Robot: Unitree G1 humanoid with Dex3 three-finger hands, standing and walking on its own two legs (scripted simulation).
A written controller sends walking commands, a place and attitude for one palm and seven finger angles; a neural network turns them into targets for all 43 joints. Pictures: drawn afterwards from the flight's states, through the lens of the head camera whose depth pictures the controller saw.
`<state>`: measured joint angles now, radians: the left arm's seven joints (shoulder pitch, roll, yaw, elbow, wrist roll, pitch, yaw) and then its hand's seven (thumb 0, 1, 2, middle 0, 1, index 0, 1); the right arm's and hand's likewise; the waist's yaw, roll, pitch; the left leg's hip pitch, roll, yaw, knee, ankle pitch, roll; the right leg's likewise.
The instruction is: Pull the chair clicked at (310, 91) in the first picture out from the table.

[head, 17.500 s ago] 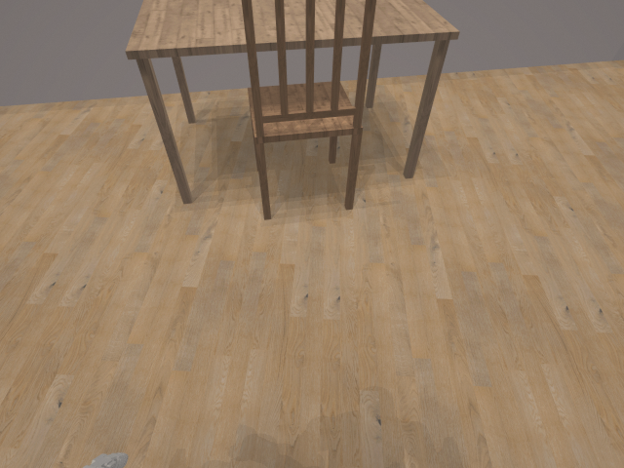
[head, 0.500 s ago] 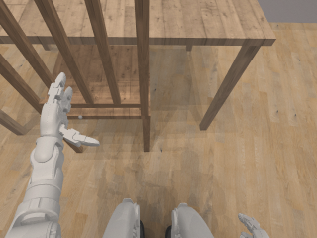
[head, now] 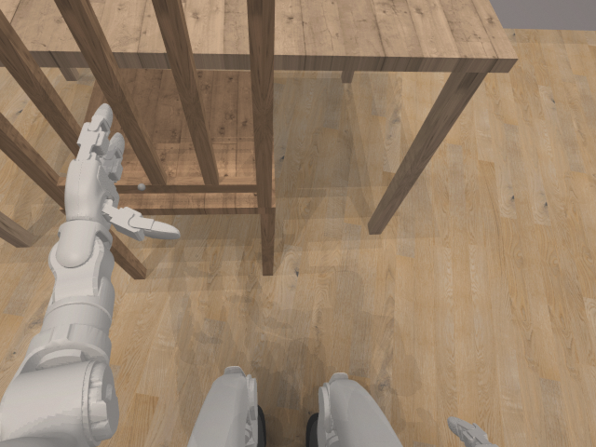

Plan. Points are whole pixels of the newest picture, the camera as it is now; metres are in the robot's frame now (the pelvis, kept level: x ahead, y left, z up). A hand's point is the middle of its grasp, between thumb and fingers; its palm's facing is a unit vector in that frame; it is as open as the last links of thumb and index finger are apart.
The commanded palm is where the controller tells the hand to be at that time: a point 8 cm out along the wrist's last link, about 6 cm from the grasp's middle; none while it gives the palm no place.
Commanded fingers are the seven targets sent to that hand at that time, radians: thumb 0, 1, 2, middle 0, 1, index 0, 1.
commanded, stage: push the fingers through the gap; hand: left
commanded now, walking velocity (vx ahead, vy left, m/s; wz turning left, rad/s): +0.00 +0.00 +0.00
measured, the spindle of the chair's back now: (121, 101) +0.55 +0.24 +0.07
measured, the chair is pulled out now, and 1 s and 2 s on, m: -0.05 -0.05 0.01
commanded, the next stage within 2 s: hook a spindle and tug to test in 0.50 s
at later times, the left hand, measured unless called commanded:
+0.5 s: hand (143, 176) +0.46 +0.20 +0.03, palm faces +0.07 -1.00 -0.04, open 17.0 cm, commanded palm +0.44 +0.24 +0.03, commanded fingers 0.00 -0.50 0.30 -0.06 -0.08 -0.06 -0.08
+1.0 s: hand (136, 163) +0.48 +0.22 +0.03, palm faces +0.11 -0.99 -0.02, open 15.6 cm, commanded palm +0.45 +0.24 +0.03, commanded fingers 0.00 -0.16 0.44 -0.43 -1.23 -0.43 -1.23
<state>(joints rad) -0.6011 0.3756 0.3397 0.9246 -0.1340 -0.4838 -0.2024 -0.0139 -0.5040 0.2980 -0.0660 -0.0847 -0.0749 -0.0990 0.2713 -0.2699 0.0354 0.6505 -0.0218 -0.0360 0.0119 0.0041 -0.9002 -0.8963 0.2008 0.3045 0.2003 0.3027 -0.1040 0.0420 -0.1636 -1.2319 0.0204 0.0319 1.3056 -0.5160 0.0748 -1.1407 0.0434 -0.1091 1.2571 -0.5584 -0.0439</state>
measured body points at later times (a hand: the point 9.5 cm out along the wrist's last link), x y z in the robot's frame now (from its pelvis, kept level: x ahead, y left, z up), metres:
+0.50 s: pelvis +0.00 +0.00 +0.00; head +0.14 +0.03 +0.43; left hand +0.45 +0.26 +0.03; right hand +0.06 -0.26 -0.11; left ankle +0.05 +0.07 -0.61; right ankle +0.02 -0.10 -0.61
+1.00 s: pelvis +0.01 +0.01 +0.01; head +0.16 +0.03 +0.43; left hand +0.47 +0.27 +0.03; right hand +0.07 -0.25 -0.11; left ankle +0.05 +0.07 -0.61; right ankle +0.02 -0.10 -0.61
